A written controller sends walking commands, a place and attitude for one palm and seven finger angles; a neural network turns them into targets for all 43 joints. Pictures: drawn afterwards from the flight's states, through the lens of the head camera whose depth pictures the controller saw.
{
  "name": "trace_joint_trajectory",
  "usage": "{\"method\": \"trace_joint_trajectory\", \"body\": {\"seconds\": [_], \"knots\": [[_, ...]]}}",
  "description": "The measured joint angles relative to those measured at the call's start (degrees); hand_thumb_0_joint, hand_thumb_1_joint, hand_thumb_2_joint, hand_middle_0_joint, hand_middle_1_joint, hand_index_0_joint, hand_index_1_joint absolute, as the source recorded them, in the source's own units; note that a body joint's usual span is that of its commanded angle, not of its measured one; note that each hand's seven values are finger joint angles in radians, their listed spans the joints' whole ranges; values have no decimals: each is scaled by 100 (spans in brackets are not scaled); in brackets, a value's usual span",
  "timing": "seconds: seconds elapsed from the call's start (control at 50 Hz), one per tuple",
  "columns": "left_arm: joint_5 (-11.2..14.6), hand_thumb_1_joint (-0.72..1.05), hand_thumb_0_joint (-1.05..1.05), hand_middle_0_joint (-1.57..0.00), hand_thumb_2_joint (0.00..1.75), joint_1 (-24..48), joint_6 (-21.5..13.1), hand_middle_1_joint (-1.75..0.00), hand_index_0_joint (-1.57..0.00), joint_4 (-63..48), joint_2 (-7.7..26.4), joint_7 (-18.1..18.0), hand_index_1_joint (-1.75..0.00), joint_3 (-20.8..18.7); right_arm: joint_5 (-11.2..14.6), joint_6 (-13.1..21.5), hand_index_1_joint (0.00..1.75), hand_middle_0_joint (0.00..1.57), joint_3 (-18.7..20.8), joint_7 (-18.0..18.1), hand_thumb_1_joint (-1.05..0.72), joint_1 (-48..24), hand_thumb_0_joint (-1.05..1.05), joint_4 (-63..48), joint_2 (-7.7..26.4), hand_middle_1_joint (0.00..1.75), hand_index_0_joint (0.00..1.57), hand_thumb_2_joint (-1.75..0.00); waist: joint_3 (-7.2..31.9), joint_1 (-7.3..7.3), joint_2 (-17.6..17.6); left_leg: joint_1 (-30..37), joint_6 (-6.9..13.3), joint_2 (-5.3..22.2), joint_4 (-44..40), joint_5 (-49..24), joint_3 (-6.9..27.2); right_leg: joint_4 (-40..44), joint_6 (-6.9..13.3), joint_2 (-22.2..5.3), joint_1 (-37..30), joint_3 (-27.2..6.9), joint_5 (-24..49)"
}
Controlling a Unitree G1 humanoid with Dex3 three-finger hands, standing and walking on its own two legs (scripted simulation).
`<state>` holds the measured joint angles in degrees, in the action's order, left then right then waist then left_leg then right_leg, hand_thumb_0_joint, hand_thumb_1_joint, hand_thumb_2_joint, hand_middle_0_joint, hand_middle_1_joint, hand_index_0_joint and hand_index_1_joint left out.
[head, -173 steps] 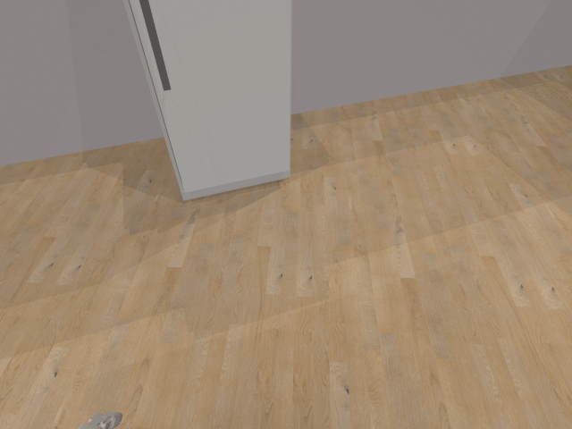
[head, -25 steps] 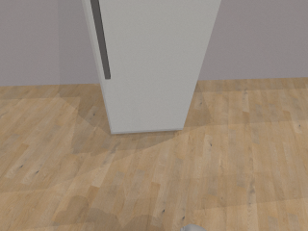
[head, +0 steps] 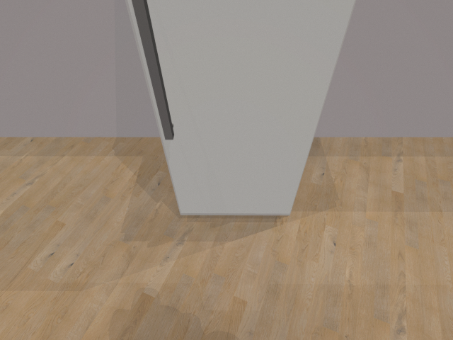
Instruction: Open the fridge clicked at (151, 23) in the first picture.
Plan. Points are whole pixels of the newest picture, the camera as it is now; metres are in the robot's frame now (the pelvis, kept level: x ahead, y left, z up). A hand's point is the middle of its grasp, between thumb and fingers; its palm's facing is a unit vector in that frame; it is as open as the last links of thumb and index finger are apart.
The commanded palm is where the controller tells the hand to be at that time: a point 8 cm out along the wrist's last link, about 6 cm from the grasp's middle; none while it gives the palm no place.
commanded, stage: take the last steps up to it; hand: left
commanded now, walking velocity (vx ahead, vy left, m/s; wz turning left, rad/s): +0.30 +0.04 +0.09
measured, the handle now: (155, 63) +0.74 +0.24 +0.11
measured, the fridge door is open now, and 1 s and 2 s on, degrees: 0 0 0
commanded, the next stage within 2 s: come to a stop and stand still in 0.72 s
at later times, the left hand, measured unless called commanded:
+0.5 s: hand (149, 328) +0.18 +0.18 -0.17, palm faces +0.03 -0.97 -0.23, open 7.3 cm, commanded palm none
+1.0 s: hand (172, 315) +0.21 +0.14 -0.19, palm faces +0.15 -0.98 -0.12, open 7.3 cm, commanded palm none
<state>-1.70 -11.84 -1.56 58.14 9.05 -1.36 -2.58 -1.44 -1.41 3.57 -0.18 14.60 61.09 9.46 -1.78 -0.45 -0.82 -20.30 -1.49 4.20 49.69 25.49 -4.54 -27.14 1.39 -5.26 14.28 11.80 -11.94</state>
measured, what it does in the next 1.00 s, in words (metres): walks ahead: left foot, then right foot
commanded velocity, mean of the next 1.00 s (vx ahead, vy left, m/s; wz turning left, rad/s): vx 0.14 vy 0.01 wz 0.03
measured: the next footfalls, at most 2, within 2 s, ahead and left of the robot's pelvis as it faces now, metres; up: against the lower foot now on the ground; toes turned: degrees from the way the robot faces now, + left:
left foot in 0.10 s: +0.05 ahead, +0.14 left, +0.00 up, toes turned +8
right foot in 0.50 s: +0.26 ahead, -0.11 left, +0.00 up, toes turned -8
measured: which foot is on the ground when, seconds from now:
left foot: up 0.00-0.08, down 0.10-0.50, up 0.52-0.94, down 0.96-1.00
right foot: down 0.00-0.12, up 0.14-0.48, down 0.50-1.00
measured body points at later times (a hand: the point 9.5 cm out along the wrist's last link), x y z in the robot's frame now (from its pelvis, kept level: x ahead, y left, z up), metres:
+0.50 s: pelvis +0.13 -0.01 -0.02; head +0.15 -0.03 +0.43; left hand +0.17 +0.23 -0.16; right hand +0.05 -0.21 -0.18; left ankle +0.01 +0.13 -0.74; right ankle +0.22 -0.11 -0.74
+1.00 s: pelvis +0.26 +0.00 -0.01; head +0.27 +0.01 +0.44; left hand +0.20 +0.19 -0.17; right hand +0.36 -0.21 -0.15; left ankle +0.32 +0.12 -0.74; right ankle +0.22 -0.11 -0.74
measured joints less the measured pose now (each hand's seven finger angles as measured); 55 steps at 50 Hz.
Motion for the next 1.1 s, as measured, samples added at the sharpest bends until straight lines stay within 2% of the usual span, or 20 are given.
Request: {"method": "trace_joint_trajectory", "body": {"seconds": [0.1,0.12,0.18,0.22,0.26,0.32,0.42,0.5,0.52,0.56,0.6,0.66,0.72,0.78,0.86,0.92,0.96,1.02,1.06,1.1], "knots": [[31,92,0,-21,90,-439,102,-30,-20,227,117,71,-30,-44,0,155,30,20,-17,-29,-92,-6,1,-140,93,30,19,-90,167,-119,100,656,58,-5,-1689,-404,-204,-207,-141,-45,-45,61,-226],[53,92,0,-21,90,-524,151,-30,-20,284,141,87,-30,-54,-11,211,30,20,-18,-11,-92,18,0,-151,96,30,19,-90,197,-103,113,722,108,-24,-1855,-719,-189,-444,-172,-60,17,47,-466],[35,92,1,-20,90,-702,313,-30,-20,438,219,140,-30,-88,-37,294,30,20,-62,45,-91,145,0,-172,-7,30,19,-90,207,-77,262,933,215,-116,-1906,-730,-282,-1701,-157,-16,453,-361,-1223],[8,92,1,-20,90,-717,333,-30,-20,490,230,188,-30,-95,-30,345,30,20,-108,89,-91,289,0,-145,-73,30,19,-90,184,-31,282,1170,228,-173,-2212,-760,-295,-2476,-143,6,817,-528,-1105],[10,92,1,-20,90,-667,300,-30,-20,478,218,229,-30,-87,-13,377,30,20,-152,119,-91,424,0,-64,-133,30,20,-90,119,-18,276,1408,215,-234,-2554,-871,-298,-2894,-168,-28,1128,-630,-799],[28,91,1,-20,90,-535,253,-30,-20,395,171,252,-30,-64,5,399,30,20,-191,131,-91,610,0,96,-218,30,20,-90,12,-22,238,1709,209,-306,-2932,-955,-303,-2893,-233,-105,1418,-708,-498],[54,91,1,-20,90,-258,222,-30,-20,264,64,254,-30,-50,-11,382,30,20,-175,114,-90,833,0,332,-295,30,20,-90,-122,65,124,2054,85,-313,-3068,-759,-331,-1756,-242,-136,1351,-655,-403],[39,92,1,-20,90,-90,62,-30,-20,142,59,260,-30,-76,-11,341,30,20,-140,93,-90,976,0,464,-276,30,20,-90,-185,136,-13,2053,-83,-142,-2369,-132,-323,-746,-97,51,864,-506,-57],[17,92,1,-20,90,-28,-29,-30,-20,125,32,245,-30,-83,14,316,30,20,-126,80,-90,955,0,505,-248,30,20,-90,-231,122,-108,1840,13,-18,-1770,88,-269,-885,29,120,872,-442,17],[44,92,1,-20,90,31,-160,-30,-20,76,-29,206,-30,-57,48,226,30,20,-107,54,-90,840,0,524,-185,30,20,-90,-299,112,-192,1151,203,-9,-95,332,67,-1081,191,164,778,-319,-186],[72,92,1,-20,90,-14,-192,-30,-20,66,-89,141,-30,-47,46,180,30,20,-65,38,-91,672,1,502,-113,30,20,-90,-275,60,-183,497,289,-42,1126,37,181,-865,237,203,521,-267,-261],[74,94,0,-20,90,-174,-180,-30,-20,135,-94,51,-30,-36,12,174,30,20,-9,33,-91,365,1,344,5,30,20,-90,-159,37,-166,-239,260,44,1612,-625,191,-268,236,302,118,-223,-97],[56,94,0,-20,90,-383,-183,-30,-20,253,-140,46,-30,32,-12,189,30,20,21,31,-91,88,0,144,89,30,19,-90,-26,59,-152,-677,148,136,1306,-1033,173,240,245,383,-203,-189,30],[45,93,0,-20,90,-563,-194,-30,-20,369,-230,63,-30,99,-6,185,30,20,26,16,-91,-135,0,13,121,30,19,-90,44,24,-137,-836,45,181,749,-1201,146,554,229,442,-461,-169,62],[33,92,1,-20,90,-751,-195,-30,-20,494,-342,84,-30,162,16,167,30,20,-16,-8,-91,-352,0,-55,93,30,19,-90,65,-91,-104,-710,-30,167,-211,-1237,63,726,160,472,-728,-132,-27],[34,91,1,-21,90,-828,-120,-30,-20,569,-391,48,-30,190,41,174,30,20,-99,29,-91,-506,0,-58,28,30,19,-90,-4,-215,-61,-350,-42,80,-1083,-1280,25,589,67,458,-828,-138,-209],[56,91,1,-21,90,-882,-43,-30,-20,621,-412,6,-30,209,55,201,30,20,-159,57,-91,-579,0,-64,-23,30,19,-90,-44,-270,-72,33,-23,43,-1775,-1950,26,311,-15,477,-818,-153,-426],[96,91,1,-21,90,-839,127,-30,-20,677,-330,-85,-30,209,80,249,30,20,-200,134,-92,-671,0,-71,-196,30,19,-90,-123,-294,151,275,223,-84,-1913,-1529,-81,-134,-142,324,-743,-242,-742],[104,91,1,-21,90,-778,212,-30,-20,634,-249,-121,-30,191,85,221,30,20,-244,171,-92,-754,0,-98,-309,30,20,-90,-183,-338,328,334,300,-159,-1952,-1403,-225,-414,-207,236,-601,-425,-1015],[100,91,1,-20,90,-653,301,-30,-20,568,-177,-111,-30,163,92,202,30,20,-243,237,-92,-851,-1,-159,-380,30,20,-90,-274,-311,373,349,322,-176,-2065,-1490,-314,-1079,-247,239,-280,-636,-1534]]}}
